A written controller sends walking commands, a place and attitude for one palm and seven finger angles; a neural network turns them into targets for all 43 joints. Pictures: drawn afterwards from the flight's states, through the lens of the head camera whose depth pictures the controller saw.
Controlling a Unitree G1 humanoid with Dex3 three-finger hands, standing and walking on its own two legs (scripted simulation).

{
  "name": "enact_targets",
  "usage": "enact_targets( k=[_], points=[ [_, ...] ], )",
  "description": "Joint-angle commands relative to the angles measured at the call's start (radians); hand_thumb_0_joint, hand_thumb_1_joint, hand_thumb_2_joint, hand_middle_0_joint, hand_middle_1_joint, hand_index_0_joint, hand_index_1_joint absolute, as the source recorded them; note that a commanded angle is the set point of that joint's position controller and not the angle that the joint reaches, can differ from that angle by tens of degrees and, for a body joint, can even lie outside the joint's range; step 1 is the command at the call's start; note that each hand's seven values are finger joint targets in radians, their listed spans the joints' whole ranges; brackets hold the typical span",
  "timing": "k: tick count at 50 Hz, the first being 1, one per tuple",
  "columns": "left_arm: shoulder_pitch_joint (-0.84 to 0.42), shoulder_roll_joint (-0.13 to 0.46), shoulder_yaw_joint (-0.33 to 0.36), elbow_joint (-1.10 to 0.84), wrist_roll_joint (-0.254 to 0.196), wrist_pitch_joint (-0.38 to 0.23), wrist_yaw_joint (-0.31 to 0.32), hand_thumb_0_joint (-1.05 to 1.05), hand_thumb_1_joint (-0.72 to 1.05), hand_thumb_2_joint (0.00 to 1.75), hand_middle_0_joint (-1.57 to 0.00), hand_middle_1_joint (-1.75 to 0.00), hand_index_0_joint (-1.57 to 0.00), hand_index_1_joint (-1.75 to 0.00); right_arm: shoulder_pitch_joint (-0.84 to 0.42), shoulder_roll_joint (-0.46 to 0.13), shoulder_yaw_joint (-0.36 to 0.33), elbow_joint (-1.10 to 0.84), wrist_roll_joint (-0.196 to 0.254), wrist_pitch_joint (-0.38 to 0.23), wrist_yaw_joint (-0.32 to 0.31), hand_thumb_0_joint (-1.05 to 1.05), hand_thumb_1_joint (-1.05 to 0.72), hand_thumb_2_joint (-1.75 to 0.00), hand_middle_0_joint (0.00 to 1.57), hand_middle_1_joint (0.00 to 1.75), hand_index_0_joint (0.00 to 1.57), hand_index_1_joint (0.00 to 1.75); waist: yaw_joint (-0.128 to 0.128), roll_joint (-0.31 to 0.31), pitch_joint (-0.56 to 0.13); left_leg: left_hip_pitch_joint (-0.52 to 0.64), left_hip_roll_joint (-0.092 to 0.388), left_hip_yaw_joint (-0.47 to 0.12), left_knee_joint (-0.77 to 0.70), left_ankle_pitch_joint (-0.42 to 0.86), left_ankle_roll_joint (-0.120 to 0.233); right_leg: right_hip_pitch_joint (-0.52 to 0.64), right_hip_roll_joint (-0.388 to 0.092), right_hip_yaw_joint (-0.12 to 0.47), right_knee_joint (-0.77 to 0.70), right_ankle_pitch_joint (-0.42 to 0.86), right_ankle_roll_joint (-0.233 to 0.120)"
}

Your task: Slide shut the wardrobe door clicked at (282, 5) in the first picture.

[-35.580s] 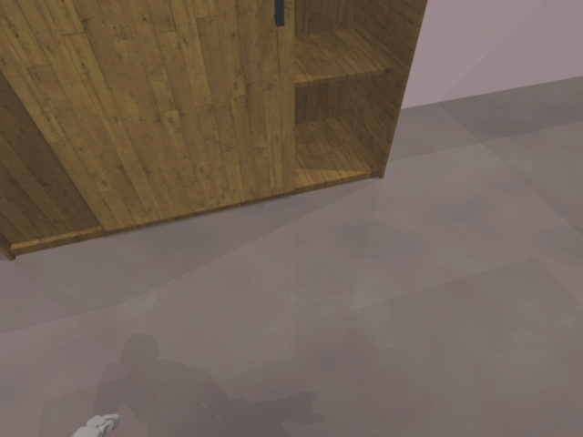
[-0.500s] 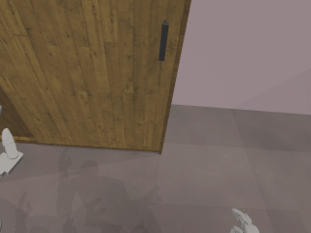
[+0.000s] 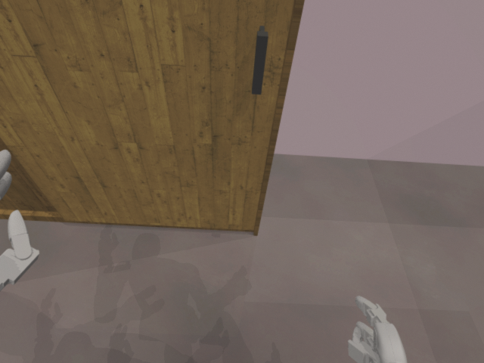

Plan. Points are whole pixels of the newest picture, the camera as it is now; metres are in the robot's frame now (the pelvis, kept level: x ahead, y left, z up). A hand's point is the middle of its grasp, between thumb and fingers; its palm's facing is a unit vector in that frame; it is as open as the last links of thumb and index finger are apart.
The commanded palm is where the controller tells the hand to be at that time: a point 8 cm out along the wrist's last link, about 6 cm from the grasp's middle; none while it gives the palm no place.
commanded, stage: stop stepping back and stand still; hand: left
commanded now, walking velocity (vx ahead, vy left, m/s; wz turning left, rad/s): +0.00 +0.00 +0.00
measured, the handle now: (259, 60) +0.73 +0.01 +0.12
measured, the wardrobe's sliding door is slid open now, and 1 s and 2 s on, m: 0.00 0.00 0.00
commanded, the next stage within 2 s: let the arm hang, fingers relaxed in 0.06 s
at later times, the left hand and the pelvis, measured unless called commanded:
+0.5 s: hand out of the picture +0.02 +0.18 -0.18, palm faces +0.00 -0.99 -0.16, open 7.0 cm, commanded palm none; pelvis -0.02 +0.00 +0.00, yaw +1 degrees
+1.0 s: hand out of the picture -0.01 +0.19 -0.17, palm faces +0.00 -0.98 -0.22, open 7.4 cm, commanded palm none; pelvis -0.01 +0.01 +0.00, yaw +0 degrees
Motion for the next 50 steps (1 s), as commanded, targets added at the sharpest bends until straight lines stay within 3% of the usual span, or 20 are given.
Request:
enact_targets(
  k=[1, 7, 8, 9, 10, 13, 14, 15, 18, 21, 25, 26, 37, 41, 50],
  points=[
    [0.014, 0.177, 0.152, -0.182, -0.011, -0.065, 0.018, 0.0, 0.9, 0.9, -0.2, -0.3, -0.2, -0.3, -0.061, -0.13, -0.047, -0.149, 0.0, -0.04, -0.017, 0.0, -0.9, -0.9, 0.2, 0.3, 0.2, 0.3, 0.002, 0.122, -0.173, 0.018, 0.12, -0.101, -0.096, 0.318, -0.035, 0.109, -0.057, 0.044, -0.005, 0.294, -0.037],
    [-0.023, 0.155, 0.122, -0.156, -0.012, -0.058, 0.013, 0.0, 0.9, 0.9, -0.2, -0.3, -0.2, -0.3, -0.072, -0.129, -0.041, -0.153, 0.002, -0.034, -0.023, 0.0, -0.9, -0.9, 0.2, 0.3, 0.2, 0.3, 0.001, 0.082, -0.141, -0.007, 0.117, -0.107, -0.13, 0.184, -0.023, 0.087, -0.057, 0.058, -0.04, 0.205, -0.031],
    [-0.076, 0.012, -0.29, 0.609, 0.07, 0.098, -0.142, 0.0, 0.9, 0.9, -0.2, -0.3, -0.2, -0.3, -0.105, -0.323, -0.087, 0.08, 0.003, -0.087, 0.071, 0.0, -0.9, -0.9, 0.2, 0.3, 0.2, 0.3, -0.044, 0.065, -0.073, -0.066, 0.115, -0.098, 0.068, 0.328, -0.009, -0.063, -0.142, 0.021, 0.092, 0.362, -0.041],
    [-0.082, 0.002, -0.261, 0.637, 0.065, 0.178, -0.155, 0.0, 0.9, 0.9, -0.2, -0.3, -0.2, -0.3, -0.026, -0.251, -0.089, 0.079, 0.006, -0.024, 0.077, 0.0, -0.9, -0.9, 0.2, 0.3, 0.2, 0.3, -0.035, 0.051, -0.16, -0.019, 0.122, -0.088, 0.052, 0.266, -0.023, -0.079, -0.144, 0.071, 0.056, 0.249, -0.046],
    [-0.115, -0.028, -0.283, 0.673, 0.064, 0.194, -0.156, 0.0, 0.9, 0.9, -0.2, -0.3, -0.2, -0.3, -0.014, -0.221, -0.074, 0.081, -0.005, -0.002, 0.072, 0.0, -0.9, -0.9, 0.2, 0.3, 0.2, 0.3, -0.028, 0.004, -0.174, -0.039, 0.125, -0.114, 0.05, 0.157, -0.007, -0.108, -0.138, 0.064, 0.049, 0.122, -0.048],
    [-0.227, 0.0, -0.31, 0.826, 0.065, 0.211, -0.155, 0.0, 0.9, 0.9, -0.2, -0.3, -0.2, -0.3, -0.011, -0.225, -0.055, 0.088, -0.026, 0.037, 0.066, 0.0, -0.9, -0.9, 0.2, 0.3, 0.2, 0.3, -0.024, -0.178, -0.12, -0.085, 0.105, -0.149, 0.033, 0.127, 0.019, -0.094, -0.126, 0.07, 0.02, 0.072, -0.053],
    [-0.256, 0.011, -0.317, 0.891, 0.064, 0.212, -0.154, 0.0, 0.9, 0.9, -0.2, -0.3, -0.2, -0.3, -0.015, -0.234, -0.055, 0.102, -0.03, 0.046, 0.065, 0.0, -0.9, -0.9, 0.2, 0.3, 0.2, 0.3, -0.024, -0.201, -0.11, -0.067, 0.095, -0.143, 0.037, 0.145, 0.017, -0.098, -0.135, 0.088, 0.007, 0.097, -0.063],
    [-0.292, 0.018, -0.325, 0.955, 0.062, 0.216, -0.151, 0.0, 0.9, 0.9, -0.2, -0.3, -0.2, -0.3, -0.011, -0.234, -0.053, 0.117, -0.032, 0.055, 0.064, 0.0, -0.9, -0.9, 0.2, 0.3, 0.2, 0.3, -0.028, -0.194, -0.098, -0.054, 0.088, -0.145, 0.02, 0.154, 0.015, -0.097, -0.135, 0.093, -0.002, 0.093, -0.069],
    [-0.322, -0.002, -0.358, 1.15, 0.051, 0.229, -0.141, 0.0, 0.9, 0.9, -0.2, -0.3, -0.2, -0.3, -0.028, -0.212, -0.026, 0.182, -0.041, 0.073, 0.062, 0.0, -0.9, -0.9, 0.2, 0.3, 0.2, 0.3, -0.006, 0.038, -0.076, -0.068, 0.108, -0.168, -0.095, 0.169, 0.013, -0.022, -0.093, 0.077, 0.0, 0.047, -0.04],
    [-0.301, -0.013, -0.376, 1.313, 0.046, 0.227, -0.138, 0.0, 0.9, 0.9, -0.2, -0.3, -0.2, -0.3, -0.013, -0.185, -0.012, 0.25, -0.035, 0.081, 0.056, 0.0, -0.9, -0.9, 0.2, 0.3, 0.2, 0.3, 0.003, 0.104, -0.053, -0.066, 0.106, -0.164, -0.148, 0.075, 0.006, 0.012, -0.082, 0.079, -0.052, 0.0, -0.041],
    [-0.267, -0.055, -0.372, 1.45, 0.042, 0.22, -0.136, 0.0, 0.9, 0.9, -0.2, -0.3, -0.2, -0.3, 0.044, -0.147, -0.013, 0.332, -0.036, 0.086, 0.043, 0.0, -0.9, -0.9, 0.2, 0.3, 0.2, 0.3, 0.0, 0.195, -0.076, -0.039, 0.098, -0.148, -0.173, -0.021, 0.003, 0.042, -0.087, 0.075, -0.103, -0.017, -0.053],
    [-0.264, -0.051, -0.375, 1.469, 0.041, 0.219, -0.134, 0.0, 0.9, 0.9, -0.2, -0.3, -0.2, -0.3, 0.062, -0.151, -0.017, 0.34, -0.033, 0.089, 0.04, 0.0, -0.9, -0.9, 0.2, 0.3, 0.2, 0.3, -0.001, 0.142, -0.079, -0.025, 0.104, -0.154, -0.169, -0.018, 0.004, 0.044, -0.083, 0.071, -0.112, -0.015, -0.054],
    [-0.232, -0.095, -0.394, 1.618, 0.039, 0.218, -0.124, 0.0, 0.9, 0.9, -0.2, -0.3, -0.2, -0.3, 0.162, -0.113, -0.021, 0.455, -0.026, 0.091, 0.029, 0.0, -0.9, -0.9, 0.2, 0.3, 0.2, 0.3, -0.007, 0.021, -0.01, 0.011, 0.123, -0.151, -0.201, 0.026, 0.012, 0.01, -0.084, 0.051, -0.118, 0.015, -0.045],
    [-0.224, -0.102, -0.395, 1.628, 0.041, 0.219, -0.12, 0.0, 0.9, 0.9, -0.2, -0.3, -0.2, -0.3, 0.169, -0.1, -0.022, 0.472, -0.025, 0.094, 0.03, 0.0, -0.9, -0.9, 0.2, 0.3, 0.2, 0.3, -0.007, 0.017, 0.025, 0.004, 0.121, -0.144, -0.21, -0.011, 0.012, -0.017, -0.081, 0.057, -0.125, -0.013, -0.043],
    [-0.247, -0.115, -0.387, 1.623, 0.042, 0.211, -0.118, 0.0, 0.9, 0.9, -0.2, -0.3, -0.2, -0.3, 0.149, -0.085, -0.023, 0.489, -0.028, 0.083, 0.029, 0.0, -0.9, -0.9, 0.2, 0.3, 0.2, 0.3, -0.009, 0.011, 0.02, 0.026, 0.113, -0.132, -0.204, 0.069, 0.008, -0.007, -0.086, 0.065, -0.119, 0.034, -0.039]
  ],
)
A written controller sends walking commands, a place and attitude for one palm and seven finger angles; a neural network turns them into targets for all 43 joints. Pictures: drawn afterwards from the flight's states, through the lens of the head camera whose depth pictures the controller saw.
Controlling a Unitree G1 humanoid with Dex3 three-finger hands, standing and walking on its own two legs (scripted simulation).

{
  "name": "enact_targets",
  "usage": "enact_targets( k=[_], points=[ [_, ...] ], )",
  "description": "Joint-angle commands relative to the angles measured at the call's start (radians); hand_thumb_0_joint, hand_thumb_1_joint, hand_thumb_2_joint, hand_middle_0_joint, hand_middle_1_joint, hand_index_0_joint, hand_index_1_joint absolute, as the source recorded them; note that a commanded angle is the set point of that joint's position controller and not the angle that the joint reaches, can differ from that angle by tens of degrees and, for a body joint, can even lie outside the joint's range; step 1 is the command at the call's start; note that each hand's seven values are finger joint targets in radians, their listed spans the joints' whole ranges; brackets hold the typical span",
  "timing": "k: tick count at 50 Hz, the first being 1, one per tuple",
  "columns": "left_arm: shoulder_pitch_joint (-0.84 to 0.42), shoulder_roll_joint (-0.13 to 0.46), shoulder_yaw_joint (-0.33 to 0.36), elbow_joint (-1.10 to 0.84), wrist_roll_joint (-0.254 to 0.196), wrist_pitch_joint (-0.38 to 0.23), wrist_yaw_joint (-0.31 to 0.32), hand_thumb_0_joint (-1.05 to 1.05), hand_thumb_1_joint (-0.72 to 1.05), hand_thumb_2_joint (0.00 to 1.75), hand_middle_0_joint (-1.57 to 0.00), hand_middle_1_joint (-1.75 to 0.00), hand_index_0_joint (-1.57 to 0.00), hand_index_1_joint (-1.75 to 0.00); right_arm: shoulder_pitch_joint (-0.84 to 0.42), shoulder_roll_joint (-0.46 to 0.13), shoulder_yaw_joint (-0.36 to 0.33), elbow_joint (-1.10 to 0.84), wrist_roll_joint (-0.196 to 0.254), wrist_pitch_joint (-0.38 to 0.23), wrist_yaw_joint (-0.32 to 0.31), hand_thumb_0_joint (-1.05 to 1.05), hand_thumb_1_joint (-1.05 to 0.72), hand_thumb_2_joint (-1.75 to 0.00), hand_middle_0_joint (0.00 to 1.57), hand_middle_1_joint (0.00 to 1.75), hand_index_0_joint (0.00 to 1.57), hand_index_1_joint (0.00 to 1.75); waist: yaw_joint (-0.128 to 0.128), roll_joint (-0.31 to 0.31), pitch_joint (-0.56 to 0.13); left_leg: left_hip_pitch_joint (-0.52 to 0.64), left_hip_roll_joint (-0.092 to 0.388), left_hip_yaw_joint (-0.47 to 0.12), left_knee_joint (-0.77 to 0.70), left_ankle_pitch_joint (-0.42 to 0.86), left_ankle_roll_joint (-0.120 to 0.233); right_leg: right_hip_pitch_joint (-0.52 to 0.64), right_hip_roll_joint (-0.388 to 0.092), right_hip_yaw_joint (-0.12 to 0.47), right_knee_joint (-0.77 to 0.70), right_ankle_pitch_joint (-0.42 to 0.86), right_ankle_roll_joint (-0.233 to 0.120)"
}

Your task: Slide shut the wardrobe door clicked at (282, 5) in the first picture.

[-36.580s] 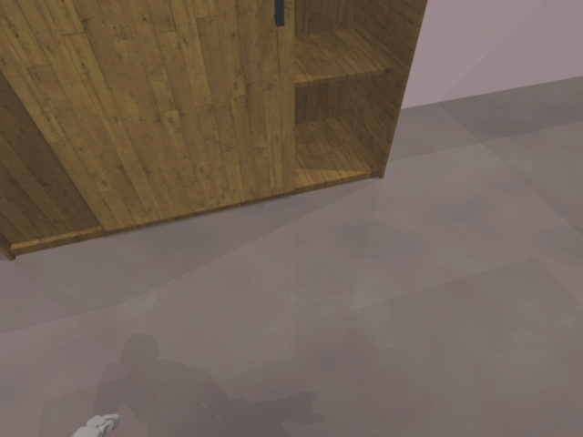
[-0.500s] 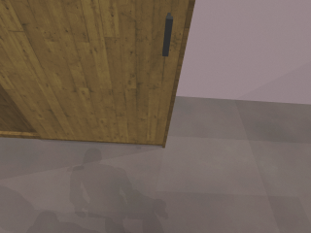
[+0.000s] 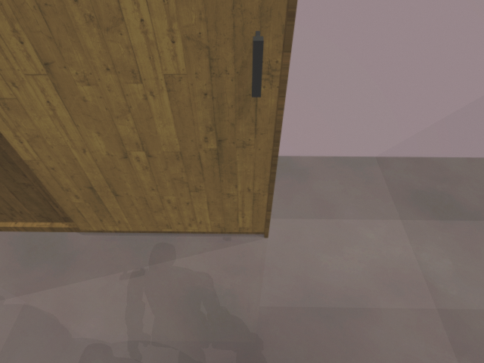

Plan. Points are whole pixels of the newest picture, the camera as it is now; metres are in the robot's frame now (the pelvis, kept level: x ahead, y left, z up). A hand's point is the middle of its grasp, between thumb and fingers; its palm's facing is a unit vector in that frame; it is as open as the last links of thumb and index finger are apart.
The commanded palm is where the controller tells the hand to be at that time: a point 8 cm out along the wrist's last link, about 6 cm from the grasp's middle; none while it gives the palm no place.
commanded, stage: let the arm hang, fingers relaxed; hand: left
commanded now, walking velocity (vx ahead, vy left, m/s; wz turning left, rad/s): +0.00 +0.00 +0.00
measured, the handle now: (257, 64) +0.75 +0.00 +0.12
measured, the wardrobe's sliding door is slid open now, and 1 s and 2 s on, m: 0.00 0.00 0.00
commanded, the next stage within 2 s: look to check the result in 0.26 s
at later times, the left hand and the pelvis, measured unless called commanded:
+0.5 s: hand out of the picture +0.03 +0.17 -0.17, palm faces +0.00 -0.98 -0.22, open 7.4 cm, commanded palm none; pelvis +0.02 -0.01 +0.00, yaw +0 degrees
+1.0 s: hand out of the picture +0.05 +0.15 -0.17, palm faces +0.00 -0.98 -0.21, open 7.4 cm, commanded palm none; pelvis +0.03 -0.02 +0.00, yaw +0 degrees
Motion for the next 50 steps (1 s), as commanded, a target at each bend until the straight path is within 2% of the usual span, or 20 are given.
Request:
enact_targets(
  k=[1, 5, 13, 16, 18, 20, 21, 27, 31, 34, 40, 45, 50],
  points=[
    [0.052, 0.119, 0.027, -0.021, 0.001, -0.012, 0.003, 0.0, 0.9, 0.9, -0.2, -0.3, -0.2, -0.3, 0.062, -0.115, -0.02, -0.021, 0.001, -0.018, -0.012, 0.0, -0.9, -0.9, 0.2, 0.3, 0.2, 0.3, 0.001, -0.045, 0.024, -0.013, 0.142, -0.142, -0.107, 0.017, -0.011, -0.028, -0.059, 0.051, -0.064, -0.009, -0.051],
    [0.036, 0.116, 0.029, -0.02, -0.001, -0.013, 0.001, 0.0, 0.9, 0.9, -0.2, -0.3, -0.2, -0.3, 0.045, -0.117, -0.019, -0.017, -0.002, -0.019, -0.013, 0.0, -0.9, -0.9, 0.2, 0.3, 0.2, 0.3, 0.001, -0.001, 0.039, -0.014, 0.138, -0.139, -0.119, 0.012, -0.015, -0.028, -0.059, 0.058, -0.07, -0.008, -0.052],
    [0.02, 0.128, 0.031, -0.022, -0.003, -0.018, -0.001, 0.0, 0.9, 0.9, -0.2, -0.3, -0.2, -0.3, 0.031, -0.129, -0.019, -0.018, -0.001, -0.023, -0.014, 0.0, -0.9, -0.9, 0.2, 0.3, 0.2, 0.3, 0.001, -0.014, -0.015, 0.032, 0.143, -0.126, -0.097, 0.099, -0.018, 0.007, -0.068, 0.061, -0.077, 0.048, -0.053],
    [0.018, 0.133, 0.031, -0.021, -0.004, -0.02, 0.0, 0.0, 0.9, 0.9, -0.2, -0.3, -0.2, -0.3, 0.027, -0.135, -0.017, -0.018, 0.001, -0.023, -0.015, 0.0, -0.9, -0.9, 0.2, 0.3, 0.2, 0.3, 0.0, -0.026, -0.022, 0.044, 0.145, -0.123, -0.087, 0.139, -0.019, 0.018, -0.068, 0.061, -0.077, 0.081, -0.054],
    [0.011, 0.131, 0.03, -0.018, -0.005, -0.018, 0.0, 0.0, 0.9, 0.9, -0.2, -0.3, -0.2, -0.3, 0.023, -0.134, -0.016, -0.011, 0.0, -0.022, -0.016, 0.0, -0.9, -0.9, 0.2, 0.3, 0.2, 0.3, -0.001, -0.022, -0.004, 0.04, 0.144, -0.122, -0.094, 0.127, -0.022, 0.012, -0.069, 0.059, -0.082, 0.066, -0.053],
    [0.015, 0.131, 0.03, -0.016, -0.005, -0.018, 0.0, 0.0, 0.9, 0.9, -0.2, -0.3, -0.2, -0.3, 0.019, -0.137, -0.016, -0.01, -0.001, -0.023, -0.016, 0.0, -0.9, -0.9, 0.2, 0.3, 0.2, 0.3, 0.0, -0.007, -0.022, 0.057, 0.146, -0.12, -0.094, 0.136, -0.021, 0.018, -0.07, 0.063, -0.082, 0.073, -0.053],
    [0.018, 0.135, 0.031, -0.016, -0.004, -0.019, 0.001, 0.0, 0.9, 0.9, -0.2, -0.3, -0.2, -0.3, 0.019, -0.136, -0.016, -0.012, 0.001, -0.022, -0.017, 0.0, -0.9, -0.9, 0.2, 0.3, 0.2, 0.3, 0.0, -0.018, -0.029, 0.063, 0.148, -0.12, -0.086, 0.156, -0.02, 0.022, -0.068, 0.062, -0.08, 0.092, -0.054],
    [0.016, 0.132, 0.029, -0.011, -0.005, -0.021, 0.002, 0.0, 0.9, 0.9, -0.2, -0.3, -0.2, -0.3, 0.014, -0.134, -0.015, -0.004, 0.001, -0.02, -0.017, 0.0, -0.9, -0.9, 0.2, 0.3, 0.2, 0.3, -0.002, -0.042, -0.013, 0.067, 0.149, -0.116, -0.088, 0.161, -0.023, 0.023, -0.073, 0.062, -0.089, 0.111, -0.054],
    [0.02, 0.136, 0.031, -0.014, -0.005, -0.023, 0.004, 0.0, 0.9, 0.9, -0.2, -0.3, -0.2, -0.3, 0.012, -0.136, -0.017, -0.005, 0.002, -0.021, -0.018, 0.0, -0.9, -0.9, 0.2, 0.3, 0.2, 0.3, -0.002, -0.028, -0.027, 0.078, 0.149, -0.112, -0.083, 0.177, -0.025, 0.034, -0.072, 0.066, -0.089, 0.136, -0.056],
    [0.012, 0.132, 0.03, -0.011, -0.006, -0.022, 0.002, 0.0, 0.9, 0.9, -0.2, -0.3, -0.2, -0.3, 0.009, -0.133, -0.014, -0.002, 0.0, -0.019, -0.018, 0.0, -0.9, -0.9, 0.2, 0.3, 0.2, 0.3, -0.003, -0.021, 0.003, 0.063, 0.147, -0.112, -0.093, 0.146, -0.027, 0.024, -0.071, 0.067, -0.098, 0.104, -0.055],
    [0.017, 0.133, 0.033, -0.012, -0.006, -0.026, 0.003, 0.0, 0.9, 0.9, -0.2, -0.3, -0.2, -0.3, 0.008, -0.134, -0.015, 0.0, 0.0, -0.024, -0.02, 0.0, -0.9, -0.9, 0.2, 0.3, 0.2, 0.3, -0.002, -0.025, -0.033, 0.083, 0.148, -0.111, -0.085, 0.194, -0.027, 0.051, -0.076, 0.064, -0.089, 0.166, -0.057],
    [0.011, 0.132, 0.033, -0.014, -0.006, -0.024, 0.002, 0.0, 0.9, 0.9, -0.2, -0.3, -0.2, -0.3, 0.007, -0.135, -0.016, 0.001, -0.001, -0.021, -0.02, 0.0, -0.9, -0.9, 0.2, 0.3, 0.2, 0.3, -0.003, -0.03, 0.004, 0.069, 0.148, -0.109, -0.094, 0.158, -0.031, 0.033, -0.071, 0.067, -0.1, 0.13, -0.057],
    [0.013, 0.132, 0.034, -0.013, -0.007, -0.025, 0.001, 0.0, 0.9, 0.9, -0.2, -0.3, -0.2, -0.3, 0.006, -0.137, -0.016, 0.002, -0.001, -0.023, -0.021, 0.0, -0.9, -0.9, 0.2, 0.3, 0.2, 0.3, -0.002, -0.02, -0.017, 0.081, 0.149, -0.107, -0.091, 0.174, -0.03, 0.043, -0.074, 0.065, -0.097, 0.147, -0.057]
  ],
)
